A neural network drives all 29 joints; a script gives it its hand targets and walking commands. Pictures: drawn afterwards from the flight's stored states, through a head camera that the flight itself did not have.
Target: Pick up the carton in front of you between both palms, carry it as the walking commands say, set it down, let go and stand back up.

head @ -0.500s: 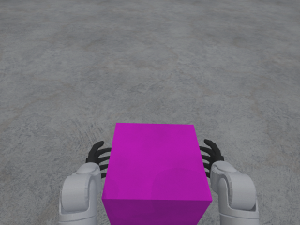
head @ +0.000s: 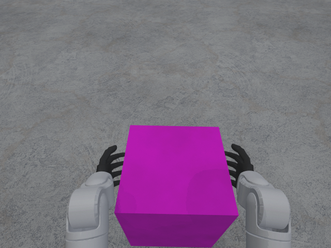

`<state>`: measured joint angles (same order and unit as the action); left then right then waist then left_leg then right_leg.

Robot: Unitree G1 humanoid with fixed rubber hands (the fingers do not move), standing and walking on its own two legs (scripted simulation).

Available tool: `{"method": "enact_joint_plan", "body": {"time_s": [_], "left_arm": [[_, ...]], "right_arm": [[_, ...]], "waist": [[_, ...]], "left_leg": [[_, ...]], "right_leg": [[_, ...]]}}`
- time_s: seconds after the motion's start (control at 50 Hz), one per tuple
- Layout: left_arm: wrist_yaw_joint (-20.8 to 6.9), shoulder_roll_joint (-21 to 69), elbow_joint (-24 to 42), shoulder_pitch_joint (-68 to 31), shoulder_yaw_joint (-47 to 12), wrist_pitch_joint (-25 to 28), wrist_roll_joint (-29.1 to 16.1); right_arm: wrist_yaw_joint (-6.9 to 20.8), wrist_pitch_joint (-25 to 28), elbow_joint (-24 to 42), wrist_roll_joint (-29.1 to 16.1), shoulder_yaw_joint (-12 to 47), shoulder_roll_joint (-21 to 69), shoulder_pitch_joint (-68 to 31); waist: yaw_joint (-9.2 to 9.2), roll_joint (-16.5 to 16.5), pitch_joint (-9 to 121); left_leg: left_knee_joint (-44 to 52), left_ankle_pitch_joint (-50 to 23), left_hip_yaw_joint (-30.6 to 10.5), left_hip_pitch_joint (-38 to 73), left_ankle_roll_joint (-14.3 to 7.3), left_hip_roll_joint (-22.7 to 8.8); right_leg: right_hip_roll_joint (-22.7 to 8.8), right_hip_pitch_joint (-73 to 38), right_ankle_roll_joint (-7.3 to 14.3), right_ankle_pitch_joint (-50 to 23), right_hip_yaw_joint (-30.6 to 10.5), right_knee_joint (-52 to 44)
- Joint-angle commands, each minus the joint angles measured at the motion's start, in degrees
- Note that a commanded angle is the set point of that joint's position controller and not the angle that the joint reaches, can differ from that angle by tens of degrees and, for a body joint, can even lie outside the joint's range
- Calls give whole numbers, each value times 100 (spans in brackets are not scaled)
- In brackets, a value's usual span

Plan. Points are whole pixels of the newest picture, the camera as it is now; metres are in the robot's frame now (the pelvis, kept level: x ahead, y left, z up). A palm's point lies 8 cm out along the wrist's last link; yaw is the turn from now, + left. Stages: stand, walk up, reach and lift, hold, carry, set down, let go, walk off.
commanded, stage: carry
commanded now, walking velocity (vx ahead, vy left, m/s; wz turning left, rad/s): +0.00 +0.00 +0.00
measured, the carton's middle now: (172, 189) +0.28 +0.00 -0.01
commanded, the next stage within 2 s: none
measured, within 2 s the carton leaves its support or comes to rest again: neither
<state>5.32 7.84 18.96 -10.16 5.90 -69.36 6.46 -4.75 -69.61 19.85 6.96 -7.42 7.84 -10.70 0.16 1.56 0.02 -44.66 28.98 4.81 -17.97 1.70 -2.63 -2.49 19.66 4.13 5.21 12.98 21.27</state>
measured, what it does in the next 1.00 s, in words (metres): steps on the spot: left foot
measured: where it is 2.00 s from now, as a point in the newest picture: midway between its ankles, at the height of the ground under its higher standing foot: outside the picture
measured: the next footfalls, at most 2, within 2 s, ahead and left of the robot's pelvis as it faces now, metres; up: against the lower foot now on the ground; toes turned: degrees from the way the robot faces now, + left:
left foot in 0.12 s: +0.12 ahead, +0.13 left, +0.00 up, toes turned -6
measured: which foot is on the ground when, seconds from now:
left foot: up 0.00-0.10, down 0.12-1.00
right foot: down 0.00-1.00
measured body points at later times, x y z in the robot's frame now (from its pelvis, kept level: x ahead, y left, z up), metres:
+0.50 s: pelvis +0.11 +0.03 -0.01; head +0.10 +0.04 +0.44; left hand +0.39 +0.18 +0.07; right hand +0.39 -0.13 +0.07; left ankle +0.08 +0.13 -0.74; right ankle +0.07 -0.08 -0.74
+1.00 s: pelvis +0.09 +0.04 -0.01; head +0.06 +0.04 +0.44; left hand +0.37 +0.18 +0.06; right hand +0.36 -0.12 +0.07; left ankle +0.08 +0.13 -0.74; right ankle +0.07 -0.08 -0.74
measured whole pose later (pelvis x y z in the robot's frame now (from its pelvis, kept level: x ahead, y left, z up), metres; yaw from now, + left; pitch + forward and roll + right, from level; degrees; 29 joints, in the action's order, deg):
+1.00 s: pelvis +0.09 +0.04 -0.01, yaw -2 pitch +2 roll +0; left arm 4.5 7.5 12.8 -8.4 5.8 -68.3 8.4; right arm -3.9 -67.4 12.4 8.4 -6.5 7.6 -9.1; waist 0.1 0.0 7.6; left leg -29.6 16.9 10.1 -14.5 -1.3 -2.8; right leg -4.9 13.8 -0.9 16.8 10.4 29.3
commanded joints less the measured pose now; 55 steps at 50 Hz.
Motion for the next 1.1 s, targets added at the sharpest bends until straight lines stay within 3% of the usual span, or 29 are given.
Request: {"method": "enact_joint_plan", "body": {"time_s": [0.0,0.06,0.1,0.12,0.14,0.18,0.24,0.32,0.52,0.84,1.08], "left_arm": [[-1555,5509,787,-2565,-4018,152,-2423],[-1546,5350,924,-2481,-4056,155,-2409],[-1535,5197,822,-2356,-4030,105,-2340],[-1531,5103,700,-2291,-3987,71,-2278],[-1539,5066,698,-2386,-4026,8,-2287],[-1554,5031,415,-2411,-4020,-83,-2262],[-1567,5022,207,-2538,-4050,-125,-2273],[-1567,5156,148,-2785,-4072,-100,-2339],[-1525,5264,352,-2793,-4080,-31,-2392],[-1553,5202,100,-2706,-4069,-21,-2287],[-1592,5180,-463,-2717,-4015,797,-1901]], "right_arm": [[1405,137,621,-2482,4460,5540,-2559],[1350,139,826,-2429,4458,5423,-2477],[1366,53,780,-2392,4408,5255,-2364],[1391,-6,700,-2379,4370,5161,-2316],[1422,-22,488,-2317,4311,5113,-2330],[1483,-77,80,-2272,4176,5112,-2167],[1531,-86,-243,-2240,4063,5123,-2136],[1524,-54,-285,-2298,4055,5229,-2393],[1471,2,76,-2388,4171,5315,-2541],[1525,-2,-155,-2322,4189,5239,-2476],[1581,802,-733,-1931,4088,5211,-2499]], "waist": [[32,-959,2698],[11,-955,2732],[1,-788,2593],[5,-560,2543],[44,-82,2329],[22,173,2046],[5,186,1975],[-2,84,2096],[-9,-92,2396],[-15,-123,1898],[-20,-145,1732]], "left_leg": [[1017,-395,7,158,-1,-4],[1948,-1756,264,665,21,-109],[2478,-2842,220,1242,38,-385],[2456,-3147,-42,1450,11,-763],[2127,-3536,-212,1104,-78,-973],[1995,-3957,-121,901,-78,-960],[1793,-4900,-85,986,-117,-851],[1588,-5456,-43,1122,-158,-805],[1379,-5106,-3,1146,-216,-747],[1770,-3542,-57,809,-262,-726],[2038,-2631,-117,610,-295,-708]], "right_leg": [[-1435,-2319,373,-2762,-1053,-382],[-1252,-2027,258,-2327,-641,-99],[-1033,-1496,-35,-1166,-569,82],[-978,-1181,-199,-547,-557,192],[-709,-1242,-367,-311,-561,141],[-798,-1314,-434,-787,-628,358],[-775,-1220,-490,-1688,-639,696],[-705,-1186,-556,-1829,-615,859],[-727,-1282,-528,-1802,-638,1030],[-784,-1033,-459,-668,-733,612],[-776,-914,-412,25,-808,346]]}}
